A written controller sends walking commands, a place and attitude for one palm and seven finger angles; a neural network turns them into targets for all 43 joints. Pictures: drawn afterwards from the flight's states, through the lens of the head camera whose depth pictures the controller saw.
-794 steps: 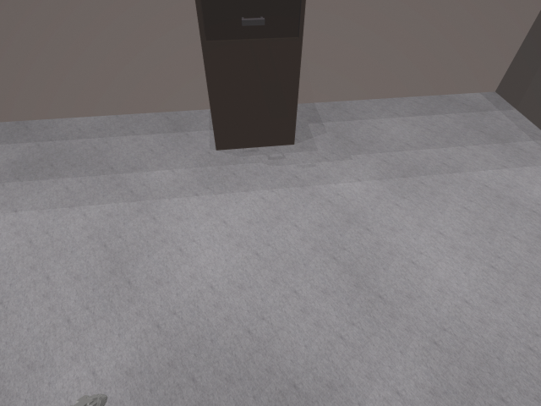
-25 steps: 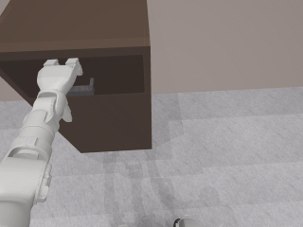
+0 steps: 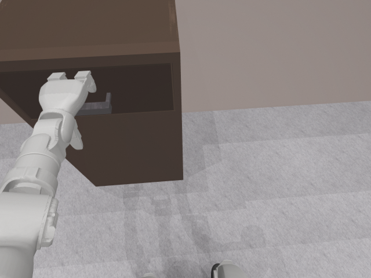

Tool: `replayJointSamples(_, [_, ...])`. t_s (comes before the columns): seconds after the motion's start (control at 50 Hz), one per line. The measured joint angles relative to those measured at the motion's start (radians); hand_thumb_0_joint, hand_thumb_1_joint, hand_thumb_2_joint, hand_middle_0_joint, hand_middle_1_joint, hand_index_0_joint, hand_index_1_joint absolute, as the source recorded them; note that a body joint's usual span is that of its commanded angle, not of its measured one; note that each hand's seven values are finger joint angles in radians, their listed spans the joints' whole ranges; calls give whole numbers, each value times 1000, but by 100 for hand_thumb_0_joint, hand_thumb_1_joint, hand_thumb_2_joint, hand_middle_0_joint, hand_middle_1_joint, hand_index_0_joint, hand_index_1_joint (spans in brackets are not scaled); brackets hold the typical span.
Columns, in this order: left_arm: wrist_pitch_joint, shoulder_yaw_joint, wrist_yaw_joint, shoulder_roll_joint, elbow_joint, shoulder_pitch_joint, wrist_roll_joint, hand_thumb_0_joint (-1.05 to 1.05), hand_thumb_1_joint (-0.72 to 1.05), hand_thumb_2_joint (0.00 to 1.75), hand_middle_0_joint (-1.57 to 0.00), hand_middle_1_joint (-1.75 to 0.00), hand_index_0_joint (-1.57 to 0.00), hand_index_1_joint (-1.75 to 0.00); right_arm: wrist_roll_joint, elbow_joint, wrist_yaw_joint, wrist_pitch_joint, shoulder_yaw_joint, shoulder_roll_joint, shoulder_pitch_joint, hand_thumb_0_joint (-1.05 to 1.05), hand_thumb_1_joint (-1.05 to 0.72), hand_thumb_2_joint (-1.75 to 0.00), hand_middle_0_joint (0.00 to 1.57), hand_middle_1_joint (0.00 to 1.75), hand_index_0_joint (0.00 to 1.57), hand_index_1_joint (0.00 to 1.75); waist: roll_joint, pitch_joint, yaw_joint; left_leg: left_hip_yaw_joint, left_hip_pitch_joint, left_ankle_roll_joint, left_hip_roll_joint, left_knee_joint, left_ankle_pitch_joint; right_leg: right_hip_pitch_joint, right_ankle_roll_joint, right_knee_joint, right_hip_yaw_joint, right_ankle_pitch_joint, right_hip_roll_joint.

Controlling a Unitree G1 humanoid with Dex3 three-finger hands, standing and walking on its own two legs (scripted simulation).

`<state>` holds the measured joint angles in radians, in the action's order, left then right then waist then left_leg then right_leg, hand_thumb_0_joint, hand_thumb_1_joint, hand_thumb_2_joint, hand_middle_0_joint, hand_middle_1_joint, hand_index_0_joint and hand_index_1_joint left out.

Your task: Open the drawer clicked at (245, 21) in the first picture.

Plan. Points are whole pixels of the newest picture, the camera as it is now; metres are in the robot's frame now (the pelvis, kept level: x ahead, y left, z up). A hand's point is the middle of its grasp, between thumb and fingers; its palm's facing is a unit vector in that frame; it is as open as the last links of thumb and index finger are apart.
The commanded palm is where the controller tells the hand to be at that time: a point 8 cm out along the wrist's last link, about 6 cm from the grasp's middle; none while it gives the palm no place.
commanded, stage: re-aim the fingers above the handle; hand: left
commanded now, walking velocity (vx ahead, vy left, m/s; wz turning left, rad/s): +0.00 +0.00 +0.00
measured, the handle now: (92, 102) +0.55 +0.23 -0.01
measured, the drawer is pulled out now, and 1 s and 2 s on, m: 0.00 0.00 0.00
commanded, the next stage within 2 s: lower the fingers behind the handle in 1.26 s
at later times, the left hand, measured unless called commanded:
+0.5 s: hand (76, 110) +0.48 +0.24 +0.04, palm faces -0.04 -0.01 -1.00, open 13.8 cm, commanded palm +0.47 +0.24 +0.10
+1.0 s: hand (79, 108) +0.49 +0.23 +0.04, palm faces -0.05 +0.00 -1.00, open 13.8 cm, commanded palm +0.47 +0.24 +0.10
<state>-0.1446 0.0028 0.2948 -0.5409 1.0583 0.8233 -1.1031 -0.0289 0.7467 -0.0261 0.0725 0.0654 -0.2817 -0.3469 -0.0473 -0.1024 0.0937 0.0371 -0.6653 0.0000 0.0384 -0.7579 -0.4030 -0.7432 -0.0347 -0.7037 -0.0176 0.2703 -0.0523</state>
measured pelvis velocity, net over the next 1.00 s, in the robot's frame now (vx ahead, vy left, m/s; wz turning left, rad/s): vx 0.00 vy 0.00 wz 0.00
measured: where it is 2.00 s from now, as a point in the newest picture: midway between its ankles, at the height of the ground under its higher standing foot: outside the picture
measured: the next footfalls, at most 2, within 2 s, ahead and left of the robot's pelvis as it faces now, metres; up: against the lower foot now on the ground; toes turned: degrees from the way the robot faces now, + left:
none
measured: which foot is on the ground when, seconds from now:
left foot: down 0.00-1.00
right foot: down 0.00-1.00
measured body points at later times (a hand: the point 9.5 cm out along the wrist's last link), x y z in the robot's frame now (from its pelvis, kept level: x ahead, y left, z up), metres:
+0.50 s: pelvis +0.01 +0.00 +0.00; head +0.11 -0.01 +0.44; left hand +0.48 +0.24 +0.09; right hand +0.01 -0.27 -0.14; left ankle -0.03 +0.12 -0.71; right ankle +0.03 -0.15 -0.71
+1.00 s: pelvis +0.00 +0.00 +0.00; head +0.11 -0.02 +0.44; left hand +0.48 +0.23 +0.10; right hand +0.02 -0.29 -0.13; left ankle -0.03 +0.12 -0.71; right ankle +0.03 -0.15 -0.71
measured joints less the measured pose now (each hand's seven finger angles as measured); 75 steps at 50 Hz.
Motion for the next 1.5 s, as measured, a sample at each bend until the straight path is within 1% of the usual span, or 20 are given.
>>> replayJointSamples(0.06, [4, 0, 11, 5, 11, 18, -4, 0, -49, 30, -32, -120, -32, -120, -2, -3, 2, -4, -4, -1, 11, 0, -91, -90, 20, 30, 21, 30, 4, -2, 5, -2, -8, -1, -2, -6, -1, -6, 0, -4, -2, 0, -2])
replayJointSamples(0.12, [22, -2, 18, 5, 33, 40, -8, 0, -49, 30, -32, -120, -32, -120, -2, -9, 5, -6, -9, -2, 21, 0, -91, -90, 20, 30, 21, 30, 6, -4, 11, -2, -15, -2, -2, -11, -2, -13, -1, -8, -1, 1, -2])
replayJointSamples(0.22, [48, 0, 1, -8, 60, 66, -8, 0, -49, 30, -32, -120, -32, -120, -2, -23, 4, -9, -16, 0, 25, 0, -91, -90, 20, 30, 21, 30, 6, -2, 21, 2, -26, -4, -1, -16, -5, -25, -3, -11, 4, 0, -1])
replayJointSamples(0.34, [19, 21, -26, -1, -1, 19, 7, 0, -49, 30, -32, -120, -32, -120, -6, -24, 7, 1, -8, 5, 0, 0, -91, -90, 20, 30, 21, 30, -2, -11, 9, 10, -17, -4, 2, -12, -11, -19, -6, -5, 11, 3, 3])
replayJointSamples(0.44, [11, 19, -10, 11, -28, -19, 3, 0, -49, 30, -32, -120, -32, -120, -4, -13, 12, 12, -7, 8, -9, 0, -91, -90, 20, 30, 21, 30, -7, -11, -1, 8, -4, -4, 3, -9, -15, -7, -5, -5, 9, 8, 4])
replayJointSamples(0.52, [19, 11, 7, 15, -30, -23, -1, 0, -49, 30, -32, -120, -32, -120, -4, -5, 13, 12, -5, 12, -4, 0, -91, -90, 20, 30, 21, 30, -8, -7, -4, 3, 0, -3, 1, -8, -14, -1, -4, -5, 4, 10, 2])
replayJointSamples(0.64, [40, -11, 11, 28, -24, -6, 4, 0, -49, 30, -32, -120, -32, -120, -3, -3, 12, 7, -1, 12, 7, 0, -91, -90, 20, 30, 21, 30, -9, -7, -7, -5, 10, 0, 0, 1, -9, 13, -2, 4, -4, 9, 1])
replayJointSamples(0.72, [49, -13, 2, 34, 0, 13, 7, 0, -49, 30, -32, -120, -32, -120, 0, -7, 10, 8, -7, 8, 22, 0, -91, -90, 20, 30, 21, 30, -6, -6, -4, -3, 20, 1, 1, 10, -4, 20, 0, 8, -2, 6, 2])
replayJointSamples(0.82, [46, -2, -10, 18, 16, 21, -3, 0, -49, 30, -32, -120, -32, -120, 2, -25, 3, 4, -13, 3, 30, 0, -91, -90, 20, 30, 21, 30, -2, -2, 4, 1, 17, 3, 2, 12, -1, 11, 2, 4, 3, 5, 4])
replayJointSamples(0.96, [25, 7, -9, 8, 0, 12, -4, 0, -49, 30, -32, -120, -32, -120, -1, -26, -1, -2, -5, -2, 18, 0, -91, -90, 20, 30, 21, 30, -3, -3, 1, 1, 1, 6, 5, 2, -4, -6, 5, -8, 3, 9, 6])
replayJointSamples(1.08, [25, 21, -7, -4, 7, 10, -3, 0, -49, 30, -32, -120, -32, -120, -1, -15, 0, 0, -7, -3, 14, 0, -91, -90, 20, 30, 21, 30, -1, -1, 5, 0, -6, 6, 6, -2, -6, -12, 5, -11, 3, 9, 7])
replayJointSamples(1.16, [22, 18, -12, -12, -1, 6, -2, 0, -49, 30, -32, -120, -32, -120, -1, -12, -2, -2, -3, -1, 7, 0, -91, -90, 20, 30, 21, 30, -2, -1, 5, -1, -10, 6, 6, -4, -6, -14, 5, -10, 1, 8, 7])
replayJointSamples(1.24, [12, 14, -12, -1, -17, 1, 6, 0, -49, 30, -32, -120, -32, -120, -3, -6, 1, -1, 1, 0, -1, 0, -91, -90, 20, 30, 21, 30, -4, -5, 0, -2, -6, 5, 5, -4, -7, -8, 3, -6, 1, 7, 7])
replayJointSamples(1.32, [16, 13, -6, 5, -7, 1, 3, 0, -49, 30, -32, -120, -32, -120, -1, -3, 3, 2, -4, 1, 3, 0, -91, -90, 20, 30, 21, 30, -4, -7, 2, 0, -1, 2, 4, -3, -8, -4, 1, -5, 3, 7, 6])
replayJointSamples(1.38, [18, 21, -5, 3, -4, -2, 0, 0, -49, 30, -32, -120, -32, -120, -1, -7, 4, 4, -8, 3, 9, 0, -91, -90, 20, 30, 21, 30, -2, -7, 4, 3, 0, 1, 3, -3, -7, -4, 0, -5, 7, 6, 6])
replayJointSamples(1.5, [22, 6, -5, -1, 16, 3, -2, 0, -49, 30, -32, -120, -32, -120, 0, -13, 4, -2, -8, 7, 12, 0, -91, -90, 20, 30, 21, 30, 0, -7, 2, 4, -9, -1, 1, -10, -9, -12, -2, -9, 8, 5, 4])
